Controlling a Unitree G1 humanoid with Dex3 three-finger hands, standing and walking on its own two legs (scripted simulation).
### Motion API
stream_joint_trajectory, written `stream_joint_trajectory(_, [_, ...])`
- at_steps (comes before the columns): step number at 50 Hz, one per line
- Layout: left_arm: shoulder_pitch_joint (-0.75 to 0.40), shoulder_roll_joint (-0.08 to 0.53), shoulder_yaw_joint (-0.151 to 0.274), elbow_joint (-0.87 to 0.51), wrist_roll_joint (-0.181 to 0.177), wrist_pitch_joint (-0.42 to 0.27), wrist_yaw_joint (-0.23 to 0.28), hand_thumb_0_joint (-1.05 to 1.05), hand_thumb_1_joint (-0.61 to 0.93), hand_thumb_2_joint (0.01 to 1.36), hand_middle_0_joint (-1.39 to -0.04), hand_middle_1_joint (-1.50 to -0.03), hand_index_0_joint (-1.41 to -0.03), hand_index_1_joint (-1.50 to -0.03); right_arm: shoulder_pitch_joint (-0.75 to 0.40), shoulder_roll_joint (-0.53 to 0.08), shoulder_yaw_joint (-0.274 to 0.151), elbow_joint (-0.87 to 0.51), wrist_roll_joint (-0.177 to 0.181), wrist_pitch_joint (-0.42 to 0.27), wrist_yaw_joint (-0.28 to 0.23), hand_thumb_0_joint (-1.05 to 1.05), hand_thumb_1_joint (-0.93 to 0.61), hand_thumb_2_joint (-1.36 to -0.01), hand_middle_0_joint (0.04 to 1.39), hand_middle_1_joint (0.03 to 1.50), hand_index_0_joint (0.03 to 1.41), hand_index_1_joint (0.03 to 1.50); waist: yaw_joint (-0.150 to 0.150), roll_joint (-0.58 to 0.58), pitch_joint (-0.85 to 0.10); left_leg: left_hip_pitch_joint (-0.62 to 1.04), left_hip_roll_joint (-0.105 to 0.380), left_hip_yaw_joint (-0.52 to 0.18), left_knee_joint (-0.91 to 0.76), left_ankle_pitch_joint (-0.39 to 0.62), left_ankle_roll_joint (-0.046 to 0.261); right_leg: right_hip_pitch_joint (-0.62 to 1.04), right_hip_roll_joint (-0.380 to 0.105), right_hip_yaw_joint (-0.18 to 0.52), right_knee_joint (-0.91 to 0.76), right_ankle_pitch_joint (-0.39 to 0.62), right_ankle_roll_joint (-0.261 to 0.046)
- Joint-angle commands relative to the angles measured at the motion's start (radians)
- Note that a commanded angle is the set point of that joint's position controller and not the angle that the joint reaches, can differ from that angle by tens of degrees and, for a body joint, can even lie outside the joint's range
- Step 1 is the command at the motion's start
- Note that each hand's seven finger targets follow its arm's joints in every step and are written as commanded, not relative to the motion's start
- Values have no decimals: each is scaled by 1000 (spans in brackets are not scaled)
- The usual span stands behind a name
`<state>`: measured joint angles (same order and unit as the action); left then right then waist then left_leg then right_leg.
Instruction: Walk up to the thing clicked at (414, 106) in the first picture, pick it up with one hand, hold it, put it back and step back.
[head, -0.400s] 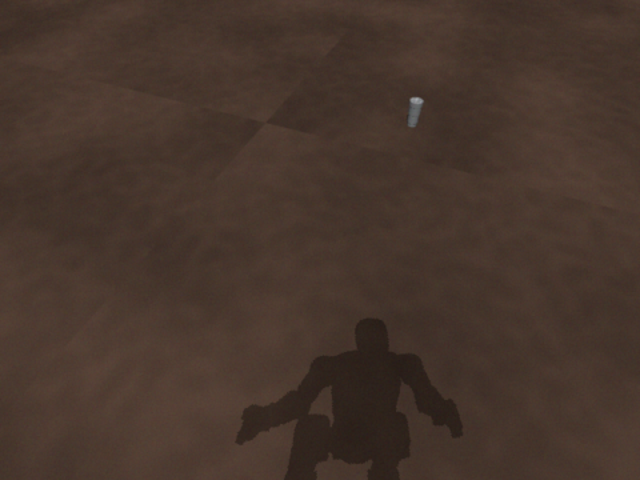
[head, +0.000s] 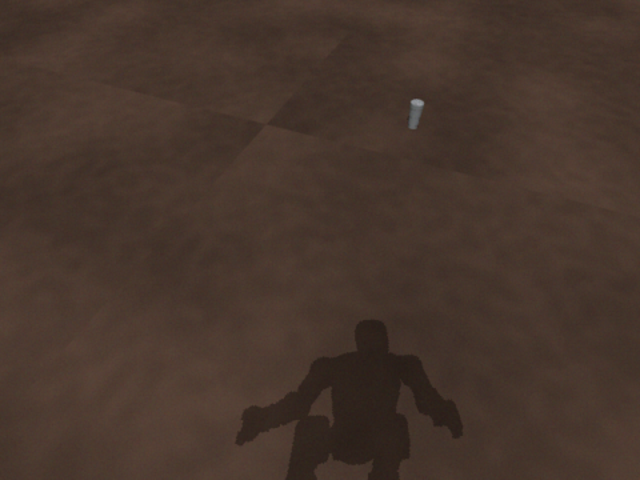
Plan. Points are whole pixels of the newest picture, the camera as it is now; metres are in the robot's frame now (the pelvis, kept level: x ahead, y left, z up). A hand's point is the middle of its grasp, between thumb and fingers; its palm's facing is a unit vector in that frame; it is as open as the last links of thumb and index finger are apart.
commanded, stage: stand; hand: left
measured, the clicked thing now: (415, 114) +1.95 -0.56 -0.71
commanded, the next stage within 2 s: walk up in 0.72 s
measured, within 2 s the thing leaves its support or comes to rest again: neither
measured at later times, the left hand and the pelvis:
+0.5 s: hand out of the picture +0.08 +0.25 -0.16, palm faces -0.02 -0.94 -0.34, open 7.4 cm; pelvis +0.00 +0.00 +0.00, yaw +0 degrees
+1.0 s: hand (154, 470) +0.18 +0.23 -0.13, palm faces -0.15 -0.91 -0.39, open 7.4 cm; pelvis +0.06 -0.06 -0.01, yaw -9 degrees
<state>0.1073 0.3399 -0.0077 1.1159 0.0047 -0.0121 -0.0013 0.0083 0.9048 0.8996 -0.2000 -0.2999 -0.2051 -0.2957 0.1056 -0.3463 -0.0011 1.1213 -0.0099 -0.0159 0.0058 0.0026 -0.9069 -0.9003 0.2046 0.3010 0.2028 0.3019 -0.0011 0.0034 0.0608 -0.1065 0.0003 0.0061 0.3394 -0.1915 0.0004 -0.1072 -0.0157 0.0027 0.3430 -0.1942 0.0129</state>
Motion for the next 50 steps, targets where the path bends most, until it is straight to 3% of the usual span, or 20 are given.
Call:
stream_joint_trajectory(1, [-33, 213, 43, -54, 3, -16, 10, 0, 900, 900, -200, -300, -200, -300, -36, -209, -37, -58, 2, -19, -15, 0, -900, -900, 200, 300, 200, 300, 5, -5, -75, 11, 127, -95, -62, 126, 26, -1, -110, 89, -51, 132, -38])
stream_joint_trajectory(10, [-34, 213, 43, -57, 1, -17, 10, 0, 900, 900, -200, -300, -200, -300, -41, -211, -37, -57, 3, -21, -16, 0, -900, -900, 200, 300, 200, 300, 6, -1, -89, 24, 127, -95, -55, 180, 25, 10, -111, 88, -46, 173, -40])
stream_joint_trajectory(35, [-30, 219, 45, -59, 3, -18, 12, 0, 900, 900, -200, -300, -200, -300, -33, -214, -35, -61, 2, -19, -17, 0, -900, -900, 200, 300, 200, 300, 7, -9, -88, 22, 129, -94, -60, 180, 27, 22, -116, 85, -54, 177, -37])
stream_joint_trajectory(36, [-5, 330, 130, -152, 35, -19, -36, 0, 900, 900, -200, -300, -200, -300, 50, -347, -127, -133, -27, -53, -1, 0, -900, -900, 200, 300, 200, 300, -37, -33, -197, 179, 152, -103, 17, -362, 101, -165, -55, 112, 69, -306, -72])
stream_joint_trajectory(37, [-103, 291, 120, -175, 36, -8, -60, 0, 900, 900, -200, -300, -200, -300, 107, -378, -149, -106, -34, -62, 5, 0, -900, -900, 200, 300, 200, 300, -89, 69, -99, 298, 231, -203, -72, -585, 148, -484, -23, 46, 208, -383, -56])
stream_joint_trajectory(38, [-174, 268, 119, -213, 44, -1, -73, 0, 900, 900, -200, -300, -200, -300, 138, -422, -170, -110, -35, -68, 2, 0, -900, -900, 200, 300, 200, 300, -120, 210, -29, 287, 408, -384, -217, -693, 212, -656, -19, -1, 467, -288, -38])
stream_joint_trajectory(39, [-201, 282, 121, -231, 53, -3, -79, 0, 900, 900, -200, -300, -200, -300, 121, -411, -167, -128, -28, -75, 3, 0, -900, -900, 200, 300, 200, 300, -114, 107, 17, 199, 473, -411, -243, -624, 240, -692, -70, 77, 543, -265, -35])
stream_joint_trajectory(40, [-166, 286, 125, -240, 46, -9, -87, 0, 900, 900, -200, -300, -200, -300, 92, -407, -169, -154, -26, -83, 2, 0, -900, -900, 200, 300, 200, 300, -86, 82, 22, 165, 500, -418, -257, -583, 248, -670, -106, 122, 580, -243, -40])
stream_joint_trajectory(41, [-152, 292, 130, -229, 43, -16, -94, 0, 900, 900, -200, -300, -200, -300, 75, -388, -164, -161, -30, -90, 2, 0, -900, -900, 200, 300, 200, 300, -66, 39, 23, 115, 463, -379, -266, -555, 234, -629, -130, 145, 600, -215, -36])
stream_joint_trajectory(42, [-113, 289, 130, -226, 37, -18, -107, 0, 900, 900, -200, -300, -200, -300, 64, -367, -161, -176, -30, -95, 4, 0, -900, -900, 200, 300, 200, 300, -45, 46, 3, 130, 417, -303, -258, -534, 214, -605, -135, 125, 564, -205, -32])
stream_joint_trajectory(44, [-15, 282, 137, -208, 27, -7, -131, 0, 900, 900, -200, -300, -200, -300, -11, -365, -162, -209, -38, -98, 12, 0, -900, -900, 200, 300, 200, 300, 6, 119, -12, 82, 368, -165, -248, -479, 195, -517, -130, 59, 539, -175, -16])
stream_joint_trajectory(46, [-3, 268, 139, -213, 23, -2, -146, 0, 900, 900, -200, -300, -200, -300, -57, -368, -165, -229, -44, -102, 21, 0, -900, -900, 200, 300, 200, 300, 29, 164, 9, -22, 316, -42, -226, -418, 166, -404, -130, 17, 462, -123, -9])
stream_joint_trajectory(50, [1, 275, 148, -208, 27, -13, -143, 0, 900, 900, -200, -300, -200, -300, -29, -362, -162, -225, -46, -94, 32, 0, -900, -900, 200, 300, 200, 300, 16, 127, 12, -127, 261, 93, -101, -373, 143, -207, -90, -92, 328, -59, -10])
